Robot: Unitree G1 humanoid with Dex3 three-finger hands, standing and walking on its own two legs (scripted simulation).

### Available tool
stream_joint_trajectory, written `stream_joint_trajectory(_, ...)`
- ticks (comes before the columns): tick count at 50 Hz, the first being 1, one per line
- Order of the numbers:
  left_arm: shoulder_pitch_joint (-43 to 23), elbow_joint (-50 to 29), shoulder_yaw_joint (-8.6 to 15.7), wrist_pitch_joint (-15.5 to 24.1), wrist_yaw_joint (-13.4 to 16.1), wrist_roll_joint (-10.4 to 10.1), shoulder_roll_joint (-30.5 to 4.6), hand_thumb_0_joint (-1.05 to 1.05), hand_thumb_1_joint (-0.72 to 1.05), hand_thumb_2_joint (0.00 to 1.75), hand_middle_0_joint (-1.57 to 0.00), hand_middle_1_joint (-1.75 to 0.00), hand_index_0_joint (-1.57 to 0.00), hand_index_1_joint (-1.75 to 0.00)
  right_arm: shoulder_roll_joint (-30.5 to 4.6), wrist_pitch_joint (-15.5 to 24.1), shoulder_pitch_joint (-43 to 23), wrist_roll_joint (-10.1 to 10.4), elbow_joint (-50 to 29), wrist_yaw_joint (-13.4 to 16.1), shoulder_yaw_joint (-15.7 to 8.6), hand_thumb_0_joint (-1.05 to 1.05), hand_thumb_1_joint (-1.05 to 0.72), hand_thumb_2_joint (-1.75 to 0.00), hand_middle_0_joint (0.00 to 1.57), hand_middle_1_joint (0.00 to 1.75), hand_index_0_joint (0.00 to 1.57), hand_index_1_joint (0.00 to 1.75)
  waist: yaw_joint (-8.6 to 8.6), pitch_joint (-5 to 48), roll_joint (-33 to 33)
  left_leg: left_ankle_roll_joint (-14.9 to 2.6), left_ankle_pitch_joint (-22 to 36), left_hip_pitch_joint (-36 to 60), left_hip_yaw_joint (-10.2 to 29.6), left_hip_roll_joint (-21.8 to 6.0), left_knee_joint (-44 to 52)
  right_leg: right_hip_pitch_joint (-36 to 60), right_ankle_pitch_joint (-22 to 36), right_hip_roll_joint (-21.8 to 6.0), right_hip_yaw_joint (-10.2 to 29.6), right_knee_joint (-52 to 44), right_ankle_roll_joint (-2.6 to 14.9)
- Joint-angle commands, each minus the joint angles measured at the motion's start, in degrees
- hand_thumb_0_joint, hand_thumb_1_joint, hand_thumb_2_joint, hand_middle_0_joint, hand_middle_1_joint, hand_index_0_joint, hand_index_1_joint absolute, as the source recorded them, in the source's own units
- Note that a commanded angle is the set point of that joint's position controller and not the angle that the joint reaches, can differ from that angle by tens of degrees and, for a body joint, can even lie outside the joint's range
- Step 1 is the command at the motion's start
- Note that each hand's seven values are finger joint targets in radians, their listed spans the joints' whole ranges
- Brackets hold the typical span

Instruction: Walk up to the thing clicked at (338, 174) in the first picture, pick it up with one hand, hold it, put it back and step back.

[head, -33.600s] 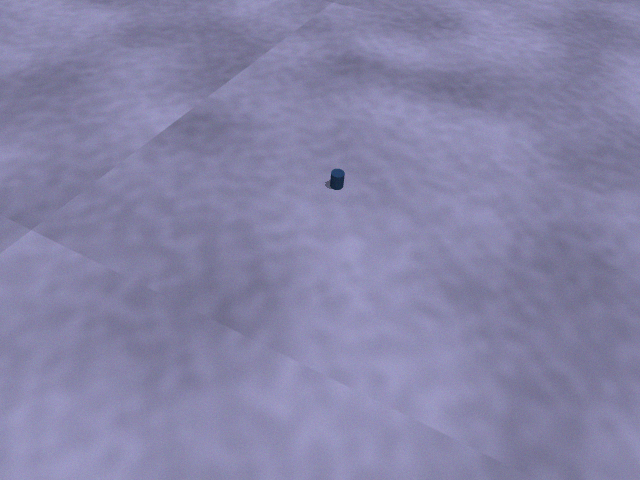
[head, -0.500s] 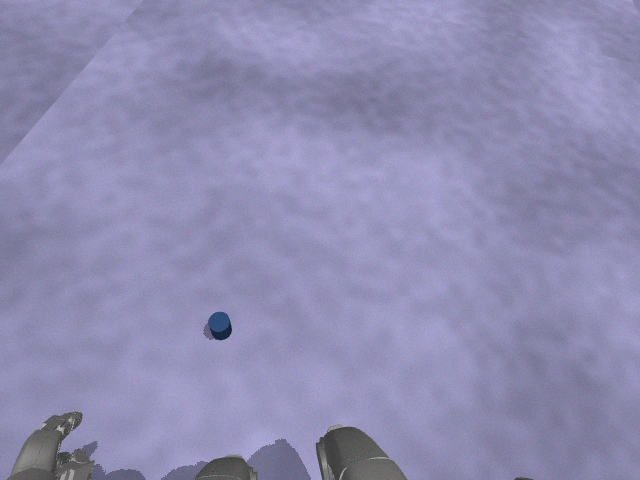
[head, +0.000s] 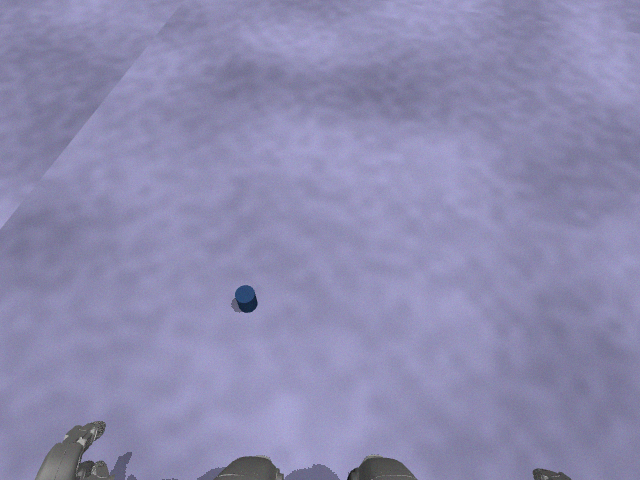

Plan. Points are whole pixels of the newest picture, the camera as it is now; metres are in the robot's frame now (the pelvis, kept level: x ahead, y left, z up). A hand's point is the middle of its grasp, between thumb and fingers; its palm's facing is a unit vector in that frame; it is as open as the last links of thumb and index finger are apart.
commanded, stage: step back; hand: left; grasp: from above
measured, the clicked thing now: (246, 299) +0.66 +0.22 -0.72
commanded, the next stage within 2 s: none
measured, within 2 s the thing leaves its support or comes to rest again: neither
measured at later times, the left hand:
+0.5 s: hand out of the picture -0.08 +0.25 -0.15, palm faces -0.07 -0.91 -0.41, open 7.4 cm
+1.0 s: hand out of the picture -0.21 +0.25 -0.14, palm faces -0.01 -0.92 -0.40, open 7.4 cm
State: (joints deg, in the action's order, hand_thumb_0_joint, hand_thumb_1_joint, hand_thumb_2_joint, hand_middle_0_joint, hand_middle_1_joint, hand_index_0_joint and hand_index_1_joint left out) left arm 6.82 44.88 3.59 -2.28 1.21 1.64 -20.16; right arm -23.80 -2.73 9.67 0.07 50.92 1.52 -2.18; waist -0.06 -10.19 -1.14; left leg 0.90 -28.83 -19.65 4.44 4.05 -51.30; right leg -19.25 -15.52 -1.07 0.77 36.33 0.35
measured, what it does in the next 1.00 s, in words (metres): walks backwards: left foot, then right foot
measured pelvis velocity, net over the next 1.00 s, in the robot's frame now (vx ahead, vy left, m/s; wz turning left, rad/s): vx -0.33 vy -0.02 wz -0.02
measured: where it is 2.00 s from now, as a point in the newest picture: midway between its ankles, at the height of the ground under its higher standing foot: outside the picture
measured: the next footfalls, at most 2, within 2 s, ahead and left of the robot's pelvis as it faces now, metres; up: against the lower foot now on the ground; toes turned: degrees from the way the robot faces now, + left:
left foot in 0.06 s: +0.01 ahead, +0.12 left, +0.00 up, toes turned -2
right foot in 0.44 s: -0.14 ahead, -0.15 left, +0.00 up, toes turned -2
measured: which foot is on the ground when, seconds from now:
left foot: up 0.00-0.04, down 0.06-0.46, up 0.48-0.76, down 0.78-1.00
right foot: down 0.00-0.06, up 0.08-0.42, down 0.44-0.78, up 0.80-1.00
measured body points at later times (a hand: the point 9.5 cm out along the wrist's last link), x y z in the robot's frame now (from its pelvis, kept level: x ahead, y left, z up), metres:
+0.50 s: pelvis -0.17 -0.02 -0.01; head -0.12 -0.04 +0.44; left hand -0.08 +0.29 -0.12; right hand -0.05 -0.34 -0.12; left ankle -0.05 +0.11 -0.70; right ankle -0.18 -0.14 -0.73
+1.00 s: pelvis -0.33 -0.02 +0.00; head -0.28 -0.01 +0.45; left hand -0.21 +0.30 -0.12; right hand -0.23 -0.33 -0.11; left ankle -0.27 +0.10 -0.73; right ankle -0.37 -0.15 -0.66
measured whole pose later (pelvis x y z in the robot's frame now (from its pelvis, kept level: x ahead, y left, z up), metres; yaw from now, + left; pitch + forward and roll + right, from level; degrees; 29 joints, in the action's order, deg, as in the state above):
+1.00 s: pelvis -0.33 -0.02 +0.00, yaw -1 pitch -2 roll -1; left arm 7.5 47.4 4.0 -3.7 1.0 0.5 -22.9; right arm -21.1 -2.4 8.4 -2.1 48.6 0.6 -1.8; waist -0.1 -9.6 0.8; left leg -1.1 -13.3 -20.0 0.4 -1.1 -35.3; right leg -23.3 -30.4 4.3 5.3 63.3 -0.8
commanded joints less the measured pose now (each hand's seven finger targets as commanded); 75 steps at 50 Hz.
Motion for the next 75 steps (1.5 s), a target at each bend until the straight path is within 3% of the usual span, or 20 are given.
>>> stream_joint_trajectory(1, -0.6, -5.0, 4.0, 0.4, 0.4, -0.9, -15.2, 0.00, 0.90, 0.90, -0.20, -0.30, -0.20, -0.30, -8.0, 2.4, 6.1, -1.1, -2.4, -0.2, -3.4, 0.00, -0.90, -0.90, 0.20, 0.30, 0.20, 0.30, 1.10, 14.8, 10.7, -1.48, 15.5, 5.6, -5.0, -2.0, 27.0, 12.6, 27.0, -10.3, 10.8, 0.0, 8.63)
stream_joint_trajectory(5, -3.3, -4.9, 4.2, -0.2, 1.6, -0.5, -13.4, 0.00, 0.90, 0.90, -0.20, -0.30, -0.20, -0.30, -18.0, 2.7, 1.4, -2.2, -5.0, -0.7, -6.2, 0.00, -0.90, -0.90, 0.20, 0.30, 0.20, 0.30, 3.28, 11.5, -8.7, -18.26, 38.2, 3.4, 25.1, -27.2, 31.4, -5.7, -23.3, 7.2, 10.9, 31.1, 0.87)
stream_joint_trajectory(8, 2.9, -2.0, 4.3, -0.1, 1.0, -1.6, -13.0, 0.00, 0.90, 0.90, -0.20, -0.30, -0.20, -0.30, -12.3, 2.9, -4.8, -2.1, -6.4, 0.1, -4.3, 0.00, -0.90, -0.90, 0.20, 0.30, 0.20, 0.30, -1.68, 9.9, -5.4, -14.09, 40.4, 7.4, 10.8, -19.4, 27.4, -9.8, -14.6, 7.1, 10.8, 38.1, 0.61)
stream_joint_trajectory(15, 3.7, -2.3, 4.1, 0.4, -0.1, -0.8, -12.0, 0.00, 0.90, 0.90, -0.20, -0.30, -0.20, -0.30, -12.2, 2.5, -0.7, -1.7, -7.5, 0.2, -4.7, 0.00, -0.90, -0.90, 0.20, 0.30, 0.20, 0.30, 1.88, 12.0, -8.4, -16.35, 36.9, 13.9, 8.9, -19.6, 25.2, -6.8, -14.5, 4.3, 5.4, 21.7, -2.38)
stream_joint_trajectory(20, 13.6, 2.4, 4.4, 1.2, -0.7, -0.5, -11.1, 0.00, 0.90, 0.90, -0.20, -0.30, -0.20, -0.30, -14.1, 0.9, -5.0, -1.4, -9.3, -0.4, -5.0, 0.00, -0.90, -0.90, 0.20, 0.30, 0.20, 0.30, -2.52, 16.6, -10.3, -10.85, 28.5, 6.2, 5.6, -16.8, 19.9, 10.4, -1.2, 2.3, -1.4, -9.6, 0.67)
stream_joint_trajectory(22, 11.8, 1.6, 6.1, 1.9, -0.7, 1.2, -17.0, 0.00, 0.90, 0.90, -0.20, -0.30, -0.20, -0.30, -8.8, 0.3, -2.4, -0.6, -9.3, -0.5, -3.6, 0.00, -0.90, -0.90, 0.20, 0.30, 0.20, 0.30, -0.99, 11.9, 5.9, -3.14, 5.7, -13.5, 2.4, -5.2, 8.0, 14.9, -5.0, -8.1, 18.6, -15.3, 4.80)
stream_joint_trajectory(24, 3.6, -2.7, 7.1, 1.9, -0.3, 0.8, -23.8, 0.00, 0.90, 0.90, -0.20, -0.30, -0.20, -0.30, -11.0, 0.1, -6.1, -0.5, -9.7, 0.6, -4.8, 0.00, -0.90, -0.90, 0.20, 0.30, 0.20, 0.30, -2.83, 6.0, 15.0, 0.14, -5.4, -8.7, 7.5, -0.5, -16.7, -8.6, -3.0, -25.0, 34.6, -22.3, 18.00)
stream_joint_trajectory(27, -4.5, -3.7, 5.4, 2.0, 0.4, 0.7, -16.1, 0.00, 0.90, 0.90, -0.20, -0.30, -0.20, -0.30, -9.7, 0.8, 1.8, 0.4, -5.7, 0.5, -4.0, 0.00, -0.90, -0.90, 0.20, 0.30, 0.20, 0.30, 2.65, 6.5, 9.0, -0.19, 3.0, -7.6, 5.5, 3.3, -20.1, -3.4, 12.9, -12.1, 11.7, -12.8, 10.42)
stream_joint_trajectory(33, 3.7, -3.5, 5.0, 1.5, 1.5, 0.9, -15.6, 0.00, 0.90, 0.90, -0.20, -0.30, -0.20, -0.30, -8.5, 1.3, -0.7, -0.9, -7.3, 0.2, -3.2, 0.00, -0.90, -0.90, 0.20, 0.30, 0.20, 0.30, -3.44, 10.8, 11.4, 0.45, -2.1, -8.3, 0.5, -1.3, 0.1, 14.4, 25.3, -14.4, 12.2, -7.0, 11.58)
stream_joint_trajectory(37, 0.2, -4.4, 4.0, 0.2, 0.9, -0.4, -15.9, 0.00, 0.90, 0.90, -0.20, -0.30, -0.20, -0.30, -8.4, 1.6, 6.5, -1.3, -3.7, -0.3, -3.9, 0.00, -0.90, -0.90, 0.20, 0.30, 0.20, 0.30, -0.03, 13.9, 10.7, -1.44, 11.9, 4.9, -5.8, -1.4, 24.5, 10.7, 22.6, -11.9, 9.6, -0.8, 8.49)
stream_joint_trajectory(41, -3.6, -4.9, 4.3, -0.3, 1.7, -0.4, -14.3, 0.00, 0.90, 0.90, -0.20, -0.30, -0.20, -0.30, -19.2, 2.0, 1.0, -2.4, -6.1, -0.8, -6.3, 0.00, -0.90, -0.90, 0.20, 0.30, 0.20, 0.30, 2.48, 11.0, -9.3, -19.74, 32.4, -1.5, 28.0, -27.5, 32.3, -4.9, -23.1, 5.0, 8.3, 31.9, 0.22)
stream_joint_trajectory(44, 2.0, -1.2, 4.1, -0.5, 1.2, -1.7, -13.5, 0.00, 0.90, 0.90, -0.20, -0.30, -0.20, -0.30, -13.4, 2.2, -4.1, -2.5, -6.7, 0.1, -4.1, 0.00, -0.90, -0.90, 0.20, 0.30, 0.20, 0.30, -1.98, 9.5, -4.8, -14.27, 36.8, 0.6, 11.0, -19.2, 27.4, -6.8, -15.1, 6.4, 9.4, 39.6, 0.88)
stream_joint_trajectory(54, 10.2, 3.6, 3.4, 1.8, 0.0, 0.1, -12.0, 0.00, 0.90, 0.90, -0.20, -0.30, -0.20, -0.30, -13.2, -0.2, -3.1, -1.2, -7.2, -0.6, -4.1, 0.00, -0.90, -0.90, 0.20, 0.30, 0.20, 0.30, -2.09, 17.6, -9.0, -9.34, 29.1, 6.9, 5.4, -15.2, 18.1, 10.8, -0.3, 2.8, -1.4, -13.0, 1.17)
stream_joint_trajectory(57, 4.7, 0.6, 6.6, 2.2, 0.1, 1.3, -25.2, 0.00, 0.90, 0.90, -0.20, -0.30, -0.20, -0.30, -9.6, -0.3, -7.4, -1.1, -9.0, 0.6, -4.0, 0.00, -0.90, -0.90, 0.20, 0.30, 0.20, 0.30, -5.00, 7.5, 16.2, -0.10, -6.7, -10.7, 6.1, -0.5, -11.1, -5.0, -2.6, -25.2, 35.8, -21.3, 17.90)
stream_joint_trajectory(60, -3.9, -0.5, 4.4, 2.8, 0.7, 0.9, -16.6, 0.00, 0.90, 0.90, -0.20, -0.30, -0.20, -0.30, -9.7, 0.1, -0.3, -0.2, -4.5, 0.3, -3.7, 0.00, -0.90, -0.90, 0.20, 0.30, 0.20, 0.30, 1.90, 7.5, 5.3, -0.48, 3.4, -9.1, 7.0, 2.5, -18.4, -1.8, 9.7, -13.0, 13.3, -12.7, 10.48)
stream_joint_trajectory(67, 4.9, 1.9, 5.3, 3.4, -0.2, 1.6, -17.6, 0.00, 0.90, 0.90, -0.20, -0.30, -0.20, -0.30, -9.3, 2.0, -3.3, -2.0, -3.8, -1.3, -3.5, 0.00, -0.90, -0.90, 0.20, 0.30, 0.20, 0.30, -4.81, 7.5, 11.5, 0.45, -2.7, -7.1, -0.9, -2.8, 7.5, 8.9, -23.2, -13.6, 16.9, -16.5, 10.43)
stream_joint_trajectory(70, 2.2, 2.1, 4.3, 2.5, -0.8, 1.1, -17.5, 0.00, 0.90, 0.90, -0.20, -0.30, -0.20, -0.30, -8.3, 3.1, 3.3, -1.7, 0.7, -1.9, -4.1, 0.00, -0.90, -0.90, 0.20, 0.30, 0.20, 0.30, -0.83, 8.1, 10.8, -2.19, 5.9, 10.9, -6.0, -1.7, 26.9, -1.1, -21.0, -11.0, 10.7, -14.2, 7.74)
stream_joint_trajectory(71, 4.1, 2.5, 3.2, 2.3, -1.0, 1.0, -15.4, 0.00, 0.90, 0.90, -0.20, -0.30, -0.20, -0.30, -9.0, 3.4, 4.9, -1.9, 1.9, -1.7, -4.7, 0.00, -0.90, -0.90, 0.20, 0.30, 0.20, 0.30, -0.15, 8.3, 6.8, -2.93, 7.3, 16.8, -3.7, -2.1, 29.2, -5.4, -21.2, -8.3, 8.2, -10.0, 5.78)
stream_joint_trajectory(73, 0.6, 2.3, 2.3, 2.5, -1.2, -0.5, -12.0, 0.00, 0.90, 0.90, -0.20, -0.30, -0.20, -0.30, -16.1, 4.1, 3.8, -2.7, 0.9, -1.5, -5.5, 0.00, -0.90, -0.90, 0.20, 0.30, 0.20, 0.30, 2.10, 7.1, -9.9, -12.41, -25.8, 9.1, 30.0, -23.0, 41.0, -14.6, -17.6, 0.9, -2.2, 8.8, 0.12)
stream_joint_trajectory(75, -0.4, 3.5, 3.2, 2.9, -1.7, -0.4, -14.3, 0.00, 0.90, 0.90, -0.20, -0.30, -0.20, -0.30, -13.0, 5.2, -2.4, -2.6, -0.3, -1.3, -4.4, 0.00, -0.90, -0.90, 0.20, 0.30, 0.20, 0.30, -0.39, 2.1, -0.8, -12.49, -15.2, 1.0, 22.5, -20.2, 39.5, -8.2, -11.1, -2.0, 4.6, 14.3, 0.68)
